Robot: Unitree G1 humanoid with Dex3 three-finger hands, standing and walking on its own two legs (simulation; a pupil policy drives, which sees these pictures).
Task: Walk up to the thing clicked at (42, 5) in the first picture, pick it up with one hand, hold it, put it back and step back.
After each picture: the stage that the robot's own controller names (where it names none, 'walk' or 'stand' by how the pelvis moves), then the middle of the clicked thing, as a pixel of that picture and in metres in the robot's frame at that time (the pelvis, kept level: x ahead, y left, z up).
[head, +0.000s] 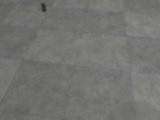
stand; (43, 7) +2.22 +0.59 -0.72
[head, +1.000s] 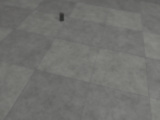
walk; (61, 17) +2.12 +0.25 -0.70
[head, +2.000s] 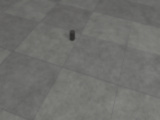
walk; (72, 35) +1.49 +0.11 -0.71
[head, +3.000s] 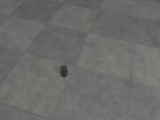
walk; (63, 71) +0.96 +0.16 -0.71
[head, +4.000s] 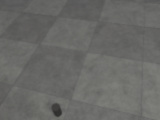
walk; (56, 110) +0.56 +0.26 -0.70
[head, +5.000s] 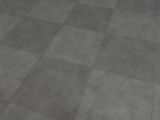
stand; out of the picture +0.36 +0.22 -0.70
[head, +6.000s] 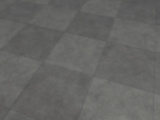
stand; out of the picture +0.34 +0.20 -0.72
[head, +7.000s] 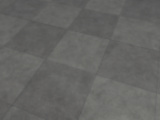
stand; out of the picture +0.34 +0.20 -0.73
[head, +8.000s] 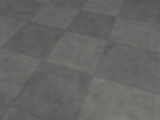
stand; out of the picture +0.34 +0.21 -0.73
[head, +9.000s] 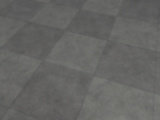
stand; out of the picture +0.33 +0.21 -0.73
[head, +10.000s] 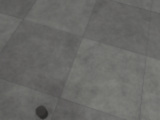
go down; (42, 112) +0.36 +0.22 -0.61
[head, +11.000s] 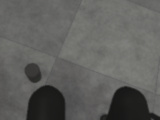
go down; (33, 73) +0.42 +0.23 -0.32
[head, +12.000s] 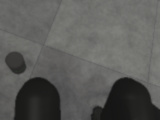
close in; (16, 63) +0.42 +0.25 -0.27
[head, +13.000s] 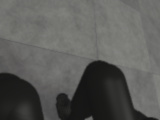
close in; out of the picture +0.41 +0.27 -0.22
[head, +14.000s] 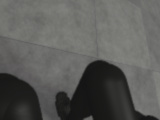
close; out of the picture +0.40 +0.28 -0.22
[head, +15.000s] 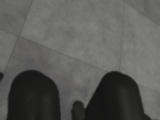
lift; out of the picture +0.33 +0.27 -0.18
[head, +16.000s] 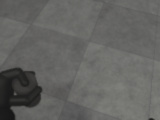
lift; (28, 90) +0.32 +0.19 -0.01
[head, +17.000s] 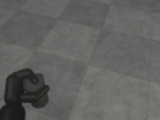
hold; (37, 91) +0.34 +0.17 -0.01
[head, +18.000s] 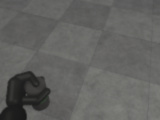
crouch; (38, 94) +0.33 +0.17 -0.01
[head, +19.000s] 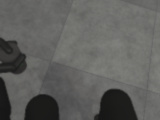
crouch; (13, 59) +0.43 +0.22 -0.10
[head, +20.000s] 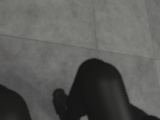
lower; out of the picture +0.43 +0.28 -0.23
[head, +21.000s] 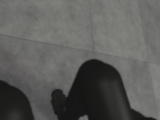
lower; out of the picture +0.42 +0.29 -0.23
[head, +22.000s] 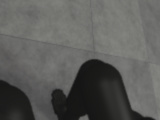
lower; out of the picture +0.42 +0.28 -0.23
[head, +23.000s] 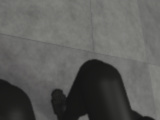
lower; out of the picture +0.42 +0.28 -0.23
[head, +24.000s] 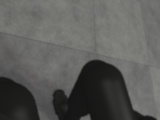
loosen; out of the picture +0.41 +0.28 -0.23
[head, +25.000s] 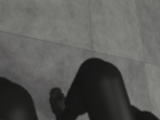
withdraw; out of the picture +0.41 +0.27 -0.23
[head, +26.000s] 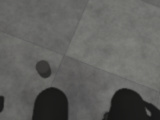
walk; (44, 69) +0.44 +0.20 -0.37
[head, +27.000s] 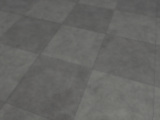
stand; out of the picture +0.35 +0.19 -0.66
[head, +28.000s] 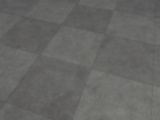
stand; out of the picture +0.37 +0.20 -0.67
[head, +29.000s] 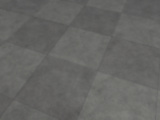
stand; out of the picture +0.37 +0.18 -0.71
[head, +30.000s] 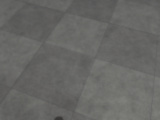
walk; out of the picture +0.40 +0.16 -0.70
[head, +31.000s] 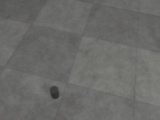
walk; (54, 92) +0.58 +0.20 -0.70
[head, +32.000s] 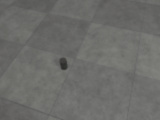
walk; (63, 63) +0.91 +0.23 -0.70
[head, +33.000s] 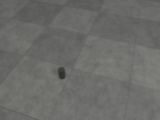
stand; (61, 73) +0.95 +0.22 -0.71
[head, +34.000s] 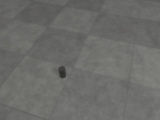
stand; (62, 72) +0.98 +0.22 -0.73
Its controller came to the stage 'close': yes
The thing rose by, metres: 0.71
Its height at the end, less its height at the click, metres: +0.00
